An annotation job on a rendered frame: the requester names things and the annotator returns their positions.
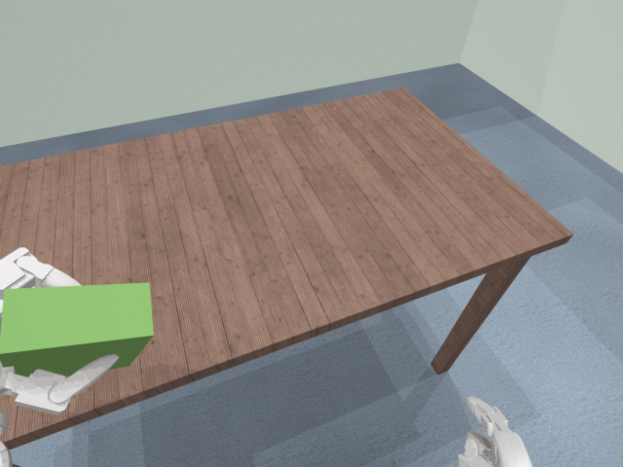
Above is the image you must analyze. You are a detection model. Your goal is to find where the robot left hand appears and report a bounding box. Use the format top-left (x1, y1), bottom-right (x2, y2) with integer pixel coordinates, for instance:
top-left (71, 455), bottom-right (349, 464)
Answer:
top-left (0, 247), bottom-right (119, 415)

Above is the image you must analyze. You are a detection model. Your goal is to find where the robot right hand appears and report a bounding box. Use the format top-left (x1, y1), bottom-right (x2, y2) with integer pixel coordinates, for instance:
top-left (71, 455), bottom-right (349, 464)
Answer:
top-left (458, 396), bottom-right (532, 467)

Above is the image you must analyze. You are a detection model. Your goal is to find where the sponge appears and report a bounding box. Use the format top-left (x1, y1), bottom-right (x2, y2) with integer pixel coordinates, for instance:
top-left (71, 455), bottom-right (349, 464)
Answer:
top-left (0, 282), bottom-right (154, 377)

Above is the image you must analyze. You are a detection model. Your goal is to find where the table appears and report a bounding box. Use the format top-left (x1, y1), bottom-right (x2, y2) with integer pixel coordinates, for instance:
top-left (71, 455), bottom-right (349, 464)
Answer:
top-left (0, 88), bottom-right (573, 467)

